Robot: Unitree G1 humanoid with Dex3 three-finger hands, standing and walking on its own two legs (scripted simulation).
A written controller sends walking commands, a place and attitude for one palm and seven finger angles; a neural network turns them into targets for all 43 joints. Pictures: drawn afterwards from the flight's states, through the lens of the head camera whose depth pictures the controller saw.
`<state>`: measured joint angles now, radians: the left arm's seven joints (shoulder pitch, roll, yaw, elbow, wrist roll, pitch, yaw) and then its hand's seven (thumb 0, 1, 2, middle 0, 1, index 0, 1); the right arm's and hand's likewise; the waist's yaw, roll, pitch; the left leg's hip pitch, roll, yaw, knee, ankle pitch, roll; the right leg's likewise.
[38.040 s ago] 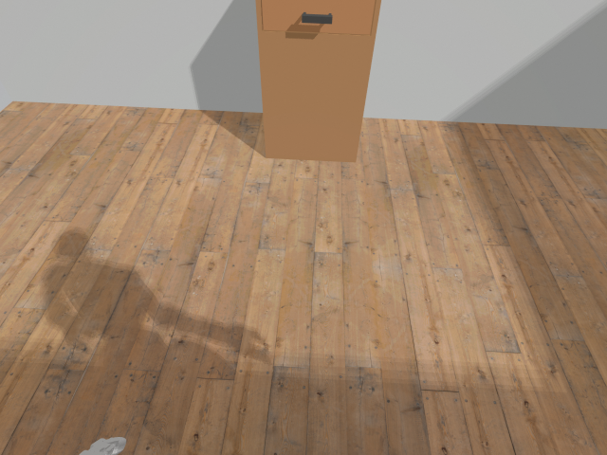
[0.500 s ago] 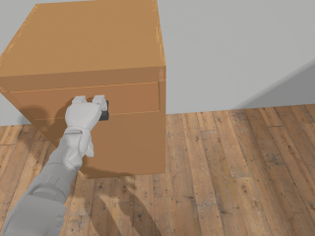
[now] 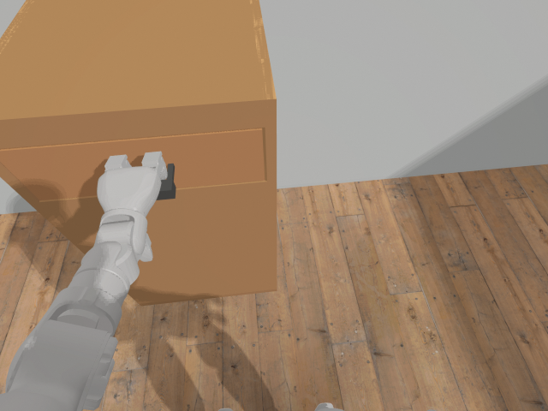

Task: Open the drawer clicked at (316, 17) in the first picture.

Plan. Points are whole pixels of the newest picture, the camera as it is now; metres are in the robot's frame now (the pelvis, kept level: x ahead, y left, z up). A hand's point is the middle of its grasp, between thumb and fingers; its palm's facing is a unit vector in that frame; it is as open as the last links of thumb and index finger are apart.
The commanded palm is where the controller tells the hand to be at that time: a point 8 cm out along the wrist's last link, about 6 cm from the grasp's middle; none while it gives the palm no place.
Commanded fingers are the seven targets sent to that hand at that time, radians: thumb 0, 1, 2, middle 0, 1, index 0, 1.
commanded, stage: lower the fingers behind the handle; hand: left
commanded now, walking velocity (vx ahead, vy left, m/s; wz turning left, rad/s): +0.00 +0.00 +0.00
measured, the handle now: (141, 181) +0.50 +0.24 +0.00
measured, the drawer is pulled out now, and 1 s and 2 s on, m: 0.00 0.00 0.08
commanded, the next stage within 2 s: close the thumb around the handle in 0.52 s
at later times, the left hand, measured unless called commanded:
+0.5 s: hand (143, 217) +0.43 +0.23 -0.02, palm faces -0.02 -0.03 -1.00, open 14.1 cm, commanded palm +0.40 +0.24 +0.03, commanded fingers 0.00 -0.50 0.30 -0.30 -1.20 -0.30 -1.20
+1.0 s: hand (143, 218) +0.43 +0.23 -0.02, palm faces -0.02 -0.04 -1.00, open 10.0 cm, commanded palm +0.40 +0.23 +0.03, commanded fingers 0.00 0.62 0.78 -0.38 -1.32 -0.38 -1.32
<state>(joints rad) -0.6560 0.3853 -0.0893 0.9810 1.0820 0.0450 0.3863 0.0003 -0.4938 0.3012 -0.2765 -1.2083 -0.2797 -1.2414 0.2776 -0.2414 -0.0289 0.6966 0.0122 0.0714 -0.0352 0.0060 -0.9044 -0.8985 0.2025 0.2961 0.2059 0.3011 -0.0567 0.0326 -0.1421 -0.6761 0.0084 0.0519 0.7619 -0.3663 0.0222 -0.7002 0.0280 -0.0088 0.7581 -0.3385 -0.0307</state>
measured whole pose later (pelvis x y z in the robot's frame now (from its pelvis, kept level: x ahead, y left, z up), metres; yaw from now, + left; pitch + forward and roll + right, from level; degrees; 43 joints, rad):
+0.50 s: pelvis +0.01 +0.02 -0.01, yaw -1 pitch +18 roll -1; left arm -0.57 0.35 -0.06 0.92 1.09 0.03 0.46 0.00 -0.49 0.30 -0.25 -1.19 -0.28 -1.19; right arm 0.30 -0.22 -0.06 0.73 0.00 0.06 -0.01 0.01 -0.91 -0.90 0.20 0.30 0.21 0.30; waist -0.05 0.05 -0.17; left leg -0.74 0.01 0.07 0.85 -0.42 0.05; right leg -0.76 0.03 0.01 0.82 -0.38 -0.01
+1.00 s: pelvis +0.02 +0.02 -0.01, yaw -1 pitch +18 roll -1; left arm -0.53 0.33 -0.07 0.87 1.09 0.06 0.45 0.00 0.10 0.56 -0.30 -1.25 -0.33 -1.26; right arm 0.28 -0.23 -0.07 0.71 -0.01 0.08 0.00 0.01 -0.91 -0.90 0.20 0.30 0.21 0.30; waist -0.04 0.05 -0.17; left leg -0.72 0.01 0.06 0.83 -0.43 0.04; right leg -0.73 0.03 0.00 0.80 -0.38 -0.01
